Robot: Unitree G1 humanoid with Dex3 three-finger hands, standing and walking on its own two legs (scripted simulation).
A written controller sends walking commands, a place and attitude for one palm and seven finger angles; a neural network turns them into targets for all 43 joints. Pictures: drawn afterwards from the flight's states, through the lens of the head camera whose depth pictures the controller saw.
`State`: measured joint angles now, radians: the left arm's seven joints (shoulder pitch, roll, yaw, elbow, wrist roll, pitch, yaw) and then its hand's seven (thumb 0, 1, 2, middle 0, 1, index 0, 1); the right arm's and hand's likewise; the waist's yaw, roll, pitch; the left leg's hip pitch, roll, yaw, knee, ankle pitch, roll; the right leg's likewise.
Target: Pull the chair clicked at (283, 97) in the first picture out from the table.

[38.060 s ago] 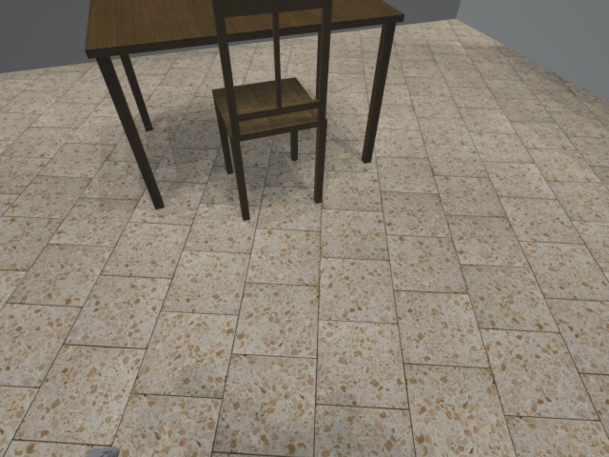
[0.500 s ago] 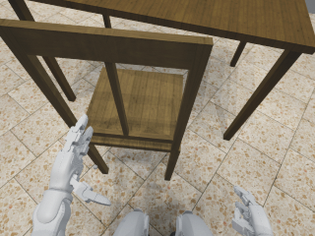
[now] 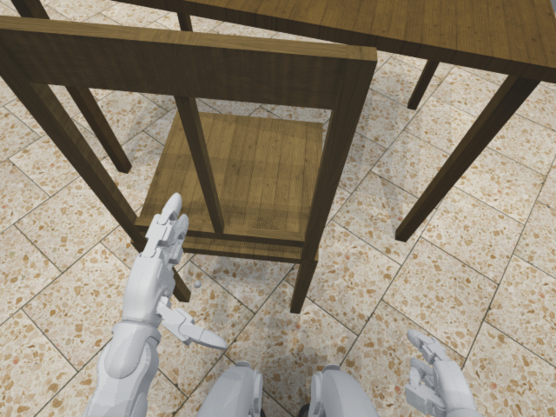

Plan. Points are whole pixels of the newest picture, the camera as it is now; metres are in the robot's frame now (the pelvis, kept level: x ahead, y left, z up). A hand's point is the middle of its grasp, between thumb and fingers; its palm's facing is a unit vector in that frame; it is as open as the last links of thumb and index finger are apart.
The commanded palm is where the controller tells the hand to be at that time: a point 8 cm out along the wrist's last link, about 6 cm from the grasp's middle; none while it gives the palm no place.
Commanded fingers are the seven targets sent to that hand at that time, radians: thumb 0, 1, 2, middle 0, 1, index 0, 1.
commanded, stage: aim the fingers beside a spindle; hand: left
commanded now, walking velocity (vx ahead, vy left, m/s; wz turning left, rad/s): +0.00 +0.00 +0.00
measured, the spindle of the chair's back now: (206, 178) +0.44 +0.13 +0.05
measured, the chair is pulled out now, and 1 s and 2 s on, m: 0.18 0.18 0.18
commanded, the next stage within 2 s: push the fingers through the gap in 0.94 s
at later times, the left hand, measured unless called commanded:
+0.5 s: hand (204, 287) +0.28 +0.12 +0.02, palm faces -0.07 -1.00 -0.01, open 17.0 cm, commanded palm +0.27 +0.18 +0.03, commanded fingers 0.00 -0.50 0.30 -0.06 -0.08 -0.06 -0.08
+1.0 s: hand (195, 283) +0.29 +0.13 +0.03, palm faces -0.04 -1.00 -0.03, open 16.9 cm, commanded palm +0.27 +0.18 +0.03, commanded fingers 0.00 -0.50 0.30 -0.06 -0.08 -0.06 -0.08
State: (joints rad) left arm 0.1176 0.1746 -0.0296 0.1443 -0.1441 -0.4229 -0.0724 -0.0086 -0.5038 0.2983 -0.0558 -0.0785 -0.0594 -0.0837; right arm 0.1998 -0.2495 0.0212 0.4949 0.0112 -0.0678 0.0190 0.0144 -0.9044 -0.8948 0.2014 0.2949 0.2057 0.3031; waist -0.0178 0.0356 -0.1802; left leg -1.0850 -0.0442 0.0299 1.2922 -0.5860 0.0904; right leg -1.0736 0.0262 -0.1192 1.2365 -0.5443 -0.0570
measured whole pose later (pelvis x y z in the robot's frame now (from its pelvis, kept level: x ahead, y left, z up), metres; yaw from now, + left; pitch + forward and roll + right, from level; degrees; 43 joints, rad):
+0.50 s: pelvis +0.00 -0.01 +0.00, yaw +0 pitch +22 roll -2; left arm 0.14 0.17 -0.03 0.16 -0.15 -0.45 -0.07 -0.01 -0.50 0.30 -0.05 -0.08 -0.06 -0.08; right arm 0.21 -0.25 0.02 0.50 0.01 -0.05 0.02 0.01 -0.91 -0.89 0.20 0.29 0.20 0.30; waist -0.02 0.04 -0.19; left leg -1.08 -0.04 0.03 1.28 -0.59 0.08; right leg -1.07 0.03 -0.12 1.23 -0.55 -0.07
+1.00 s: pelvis +0.00 +0.00 +0.00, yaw +0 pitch +22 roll -3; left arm 0.11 0.18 -0.02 0.17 -0.14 -0.46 -0.05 -0.01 -0.50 0.30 -0.06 -0.08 -0.06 -0.08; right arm 0.19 -0.24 0.03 0.50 0.01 -0.05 0.03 0.01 -0.91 -0.89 0.20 0.29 0.21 0.30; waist -0.02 0.04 -0.18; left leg -1.10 -0.04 0.03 1.30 -0.59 0.09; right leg -1.09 0.03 -0.12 1.25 -0.55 -0.06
